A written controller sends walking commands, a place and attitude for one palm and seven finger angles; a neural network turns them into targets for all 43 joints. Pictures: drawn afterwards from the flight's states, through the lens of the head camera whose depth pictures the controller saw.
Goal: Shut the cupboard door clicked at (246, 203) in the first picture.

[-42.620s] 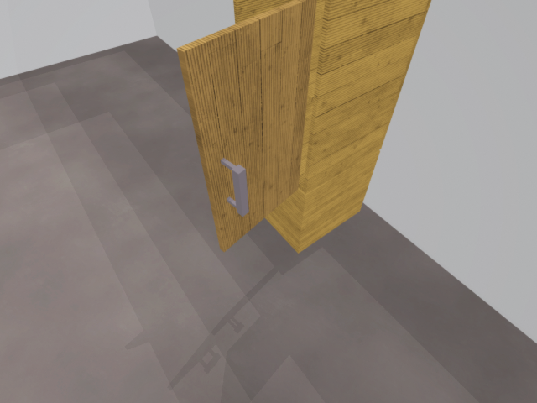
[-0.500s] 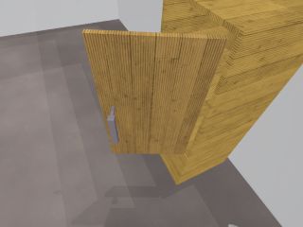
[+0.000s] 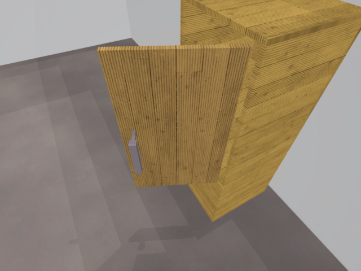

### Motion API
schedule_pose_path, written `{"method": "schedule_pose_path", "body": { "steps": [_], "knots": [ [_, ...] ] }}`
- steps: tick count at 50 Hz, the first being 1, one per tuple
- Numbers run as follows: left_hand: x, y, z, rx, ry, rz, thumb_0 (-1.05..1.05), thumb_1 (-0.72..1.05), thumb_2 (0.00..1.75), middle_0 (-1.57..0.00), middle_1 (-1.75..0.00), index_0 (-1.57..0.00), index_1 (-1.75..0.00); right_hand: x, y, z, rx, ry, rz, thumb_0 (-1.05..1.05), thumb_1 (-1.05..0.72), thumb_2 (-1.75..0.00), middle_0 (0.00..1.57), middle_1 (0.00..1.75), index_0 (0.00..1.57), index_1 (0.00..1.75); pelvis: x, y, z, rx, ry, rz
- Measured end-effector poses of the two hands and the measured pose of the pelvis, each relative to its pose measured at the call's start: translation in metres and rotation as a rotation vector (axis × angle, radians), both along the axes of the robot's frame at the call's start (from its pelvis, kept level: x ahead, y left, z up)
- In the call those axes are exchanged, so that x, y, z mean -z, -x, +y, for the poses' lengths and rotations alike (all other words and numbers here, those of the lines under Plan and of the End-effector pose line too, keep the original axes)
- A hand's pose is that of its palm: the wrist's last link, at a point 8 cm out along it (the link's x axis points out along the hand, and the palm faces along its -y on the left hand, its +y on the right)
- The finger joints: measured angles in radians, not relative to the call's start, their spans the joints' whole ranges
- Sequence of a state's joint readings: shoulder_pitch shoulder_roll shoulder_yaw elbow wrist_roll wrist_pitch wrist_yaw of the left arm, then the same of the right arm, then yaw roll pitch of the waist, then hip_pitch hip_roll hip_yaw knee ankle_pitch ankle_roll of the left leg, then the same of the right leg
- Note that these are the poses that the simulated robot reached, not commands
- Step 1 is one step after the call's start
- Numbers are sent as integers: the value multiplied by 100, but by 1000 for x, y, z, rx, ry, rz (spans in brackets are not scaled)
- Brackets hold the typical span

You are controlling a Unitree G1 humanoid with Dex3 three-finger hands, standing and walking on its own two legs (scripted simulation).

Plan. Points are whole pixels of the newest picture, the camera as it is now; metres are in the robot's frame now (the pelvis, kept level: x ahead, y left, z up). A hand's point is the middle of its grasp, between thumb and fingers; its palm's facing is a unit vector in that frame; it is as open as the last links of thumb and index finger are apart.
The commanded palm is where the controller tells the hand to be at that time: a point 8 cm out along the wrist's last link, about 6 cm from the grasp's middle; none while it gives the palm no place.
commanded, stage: come to a stop and stand still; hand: left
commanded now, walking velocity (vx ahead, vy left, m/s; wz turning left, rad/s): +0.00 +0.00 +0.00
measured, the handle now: (136, 152) +0.47 +0.17 -0.07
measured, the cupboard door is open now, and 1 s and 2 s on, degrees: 65 65 65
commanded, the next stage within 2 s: look again from close up in 0.32 s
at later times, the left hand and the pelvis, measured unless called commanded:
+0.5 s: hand out of the picture +0.04 +0.20 -0.15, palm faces -0.01 -0.95 -0.32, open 7.4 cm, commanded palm none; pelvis +0.00 -0.02 +0.01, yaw +1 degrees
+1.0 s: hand out of the picture +0.07 +0.19 -0.15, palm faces -0.01 -0.95 -0.31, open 7.4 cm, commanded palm none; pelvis +0.02 -0.04 +0.01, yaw +2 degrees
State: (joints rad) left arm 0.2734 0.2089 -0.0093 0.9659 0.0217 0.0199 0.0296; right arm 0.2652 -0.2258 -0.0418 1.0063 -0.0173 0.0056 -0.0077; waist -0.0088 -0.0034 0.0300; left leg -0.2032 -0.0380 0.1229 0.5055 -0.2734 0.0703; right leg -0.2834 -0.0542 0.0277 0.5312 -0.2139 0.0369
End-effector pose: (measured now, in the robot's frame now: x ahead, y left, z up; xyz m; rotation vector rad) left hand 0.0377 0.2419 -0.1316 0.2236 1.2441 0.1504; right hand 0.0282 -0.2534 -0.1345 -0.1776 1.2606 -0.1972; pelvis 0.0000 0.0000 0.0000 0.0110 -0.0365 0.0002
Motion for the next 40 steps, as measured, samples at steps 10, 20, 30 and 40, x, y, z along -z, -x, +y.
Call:
{"method": "schedule_pose_path", "body": {
  "steps": [10, 20, 30, 40],
  "knots": [
    [-4, 17, 4, -2, -27, 47, 1, 90, 90, -20, -30, -20, -30, -5, 12, -21, -2, 21, 39, 1, -91, -89, 20, 30, 20, 30, -5, 5, -10, -6, -2, -2],
    [-13, 10, 8, -6, -62, 33, 1, 90, 90, -20, -30, -20, -30, -7, -10, -35, -35, 21, 13, 1, -91, -89, 20, 30, 20, 30, -8, 3, -20, -15, -3, -4],
    [-18, -10, 3, 1, -69, -2, 1, 90, 90, -20, -30, -20, -30, -12, -32, -47, -63, 30, -9, 0, -91, -89, 20, 30, 20, 30, -10, -2, -29, -24, -2, 0],
    [-19, -24, -3, 3, -62, -11, 1, 90, 90, -21, -30, -20, -30, -15, -42, -55, -73, 42, 4, 0, -91, -89, 20, 30, 20, 30, -12, -10, -34, -30, 1, 3]
  ]
}}
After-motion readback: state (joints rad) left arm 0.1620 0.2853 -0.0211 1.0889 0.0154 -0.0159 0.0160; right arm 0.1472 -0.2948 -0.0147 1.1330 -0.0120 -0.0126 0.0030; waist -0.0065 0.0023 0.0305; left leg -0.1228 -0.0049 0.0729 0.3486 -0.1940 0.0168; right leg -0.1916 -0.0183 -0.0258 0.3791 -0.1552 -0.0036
